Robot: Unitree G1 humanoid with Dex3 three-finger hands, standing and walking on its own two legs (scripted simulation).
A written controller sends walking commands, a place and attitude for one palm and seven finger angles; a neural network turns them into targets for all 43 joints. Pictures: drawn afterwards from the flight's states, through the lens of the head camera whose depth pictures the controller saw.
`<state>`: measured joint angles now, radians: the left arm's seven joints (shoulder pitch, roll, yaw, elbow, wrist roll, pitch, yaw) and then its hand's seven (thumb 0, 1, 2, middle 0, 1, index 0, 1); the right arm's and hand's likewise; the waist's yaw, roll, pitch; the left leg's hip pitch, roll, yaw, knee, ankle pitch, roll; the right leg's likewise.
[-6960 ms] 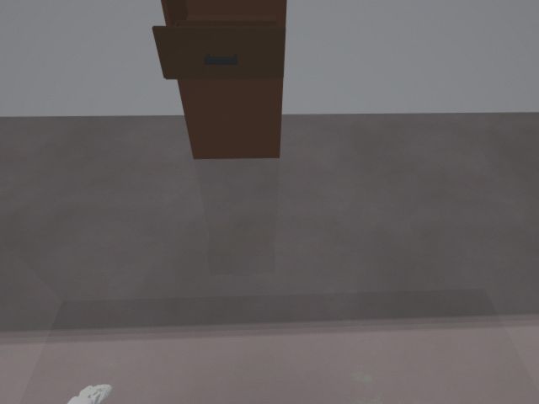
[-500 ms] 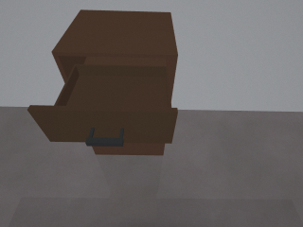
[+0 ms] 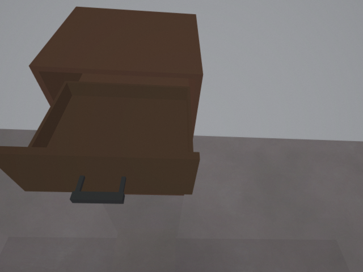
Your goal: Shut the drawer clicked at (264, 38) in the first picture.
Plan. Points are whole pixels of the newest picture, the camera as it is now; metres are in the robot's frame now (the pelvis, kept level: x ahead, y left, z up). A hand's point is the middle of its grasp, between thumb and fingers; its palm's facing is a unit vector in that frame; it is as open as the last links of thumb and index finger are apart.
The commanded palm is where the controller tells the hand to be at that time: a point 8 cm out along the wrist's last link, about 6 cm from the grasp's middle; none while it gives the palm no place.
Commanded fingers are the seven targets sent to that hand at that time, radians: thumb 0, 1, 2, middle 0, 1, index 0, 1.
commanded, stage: come to a stop and stand still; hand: left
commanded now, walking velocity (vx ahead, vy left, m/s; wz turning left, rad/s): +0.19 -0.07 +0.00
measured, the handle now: (100, 189) +0.30 +0.21 -0.02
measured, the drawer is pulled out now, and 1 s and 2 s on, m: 0.29 0.29 0.29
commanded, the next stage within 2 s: look again from close up in 1.62 s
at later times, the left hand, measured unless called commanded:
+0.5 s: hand out of the picture +0.13 +0.12 -0.16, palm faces +0.05 -0.97 -0.23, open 7.3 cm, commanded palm none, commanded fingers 0.00 0.90 0.90 -0.20 -0.30 -0.20 -0.30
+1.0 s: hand out of the picture -0.07 +0.12 -0.15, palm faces +0.07 -0.97 -0.24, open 7.3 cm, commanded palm none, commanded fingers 0.00 0.90 0.90 -0.20 -0.30 -0.20 -0.30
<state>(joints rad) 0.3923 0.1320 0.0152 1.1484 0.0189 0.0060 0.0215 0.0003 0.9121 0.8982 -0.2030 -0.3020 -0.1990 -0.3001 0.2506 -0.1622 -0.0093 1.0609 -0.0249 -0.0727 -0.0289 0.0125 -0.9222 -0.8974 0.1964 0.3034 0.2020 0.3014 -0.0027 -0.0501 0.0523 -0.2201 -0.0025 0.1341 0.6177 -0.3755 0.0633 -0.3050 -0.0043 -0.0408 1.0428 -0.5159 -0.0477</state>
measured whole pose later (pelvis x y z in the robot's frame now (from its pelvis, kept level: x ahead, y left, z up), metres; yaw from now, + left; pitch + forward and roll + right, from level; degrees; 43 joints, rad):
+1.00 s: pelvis -0.02 -0.05 +0.01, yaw +2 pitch -1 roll +1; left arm 0.39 0.13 0.00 1.05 0.02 0.02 0.04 0.00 0.91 0.90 -0.20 -0.30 -0.20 -0.30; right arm 0.32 -0.17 -0.01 1.05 -0.01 0.01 -0.03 0.01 -0.92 -0.90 0.20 0.30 0.20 0.30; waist -0.01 0.05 0.06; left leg -0.32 0.01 0.07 0.63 -0.34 0.01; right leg -0.10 0.03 -0.08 0.49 -0.39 -0.07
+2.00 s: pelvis -0.07 -0.04 +0.01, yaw +1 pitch -3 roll -1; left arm 0.35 0.12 -0.01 1.06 0.02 -0.02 0.05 0.00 0.91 0.90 -0.20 -0.30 -0.20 -0.30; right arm 0.30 -0.15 0.00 1.07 -0.01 -0.01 -0.03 0.02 -0.93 -0.90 0.20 0.30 0.20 0.30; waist -0.01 -0.01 -0.01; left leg -0.26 0.00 0.02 0.55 -0.24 0.03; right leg -0.14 0.04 -0.07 0.51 -0.32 -0.05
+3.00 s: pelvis +0.01 +0.02 +0.02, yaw +1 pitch -1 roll -2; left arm 0.26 0.18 0.03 1.05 0.02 0.01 0.04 0.02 0.95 0.90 -0.20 -0.30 -0.20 -0.30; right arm 0.40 -0.08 0.04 1.13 -0.01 -0.06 -0.04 0.01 -0.91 -0.90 0.20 0.30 0.20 0.30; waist -0.02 -0.05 0.04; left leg -0.09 -0.05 0.08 0.37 -0.27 0.10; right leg -0.51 -0.04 -0.04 1.03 -0.27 0.00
